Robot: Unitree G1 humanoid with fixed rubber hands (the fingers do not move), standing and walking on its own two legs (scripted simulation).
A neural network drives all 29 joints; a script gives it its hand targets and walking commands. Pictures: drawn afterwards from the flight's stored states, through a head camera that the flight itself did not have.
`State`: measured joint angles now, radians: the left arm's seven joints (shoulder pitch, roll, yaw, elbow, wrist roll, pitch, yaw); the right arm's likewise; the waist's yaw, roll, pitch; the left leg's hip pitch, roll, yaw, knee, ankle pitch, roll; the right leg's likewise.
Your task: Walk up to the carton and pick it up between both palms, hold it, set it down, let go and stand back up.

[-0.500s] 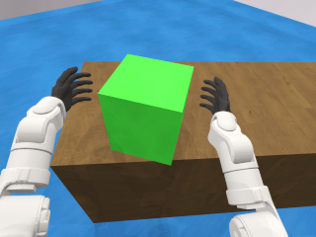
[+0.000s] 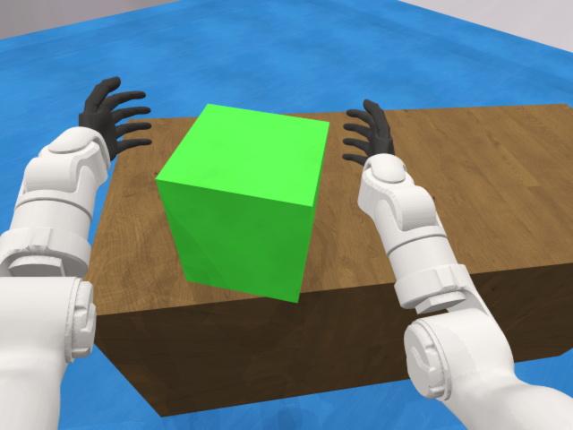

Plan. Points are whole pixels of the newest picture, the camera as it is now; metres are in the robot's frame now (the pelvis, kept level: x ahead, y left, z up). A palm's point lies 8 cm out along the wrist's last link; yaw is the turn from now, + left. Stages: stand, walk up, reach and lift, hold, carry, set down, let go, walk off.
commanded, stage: reach and lift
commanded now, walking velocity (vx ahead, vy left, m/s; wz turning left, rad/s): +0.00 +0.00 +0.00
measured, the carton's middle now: (253, 206) +0.47 +0.00 +0.04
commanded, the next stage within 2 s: none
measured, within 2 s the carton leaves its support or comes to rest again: neither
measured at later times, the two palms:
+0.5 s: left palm (110, 139) +0.48 +0.19 +0.18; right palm (381, 172) +0.40 -0.18 +0.16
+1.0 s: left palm (133, 186) +0.48 +0.19 +0.10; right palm (369, 200) +0.41 -0.18 +0.09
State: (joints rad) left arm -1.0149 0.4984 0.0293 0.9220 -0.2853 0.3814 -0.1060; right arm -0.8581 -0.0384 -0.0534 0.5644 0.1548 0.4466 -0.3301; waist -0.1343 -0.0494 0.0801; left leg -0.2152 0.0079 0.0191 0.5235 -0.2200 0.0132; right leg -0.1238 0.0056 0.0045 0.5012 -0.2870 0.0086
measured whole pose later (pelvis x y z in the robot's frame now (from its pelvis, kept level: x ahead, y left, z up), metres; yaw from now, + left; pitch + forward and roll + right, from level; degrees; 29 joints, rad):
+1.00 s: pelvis +0.02 +0.00 +0.00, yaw +0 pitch +8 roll -1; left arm -1.00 0.39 0.02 1.33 -0.26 -0.10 -0.09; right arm -0.77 -0.05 -0.07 0.92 0.15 -0.03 -0.27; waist -0.13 -0.05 -0.06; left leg -0.46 0.01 0.02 0.52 -0.21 0.01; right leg -0.37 0.01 0.00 0.50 -0.27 0.01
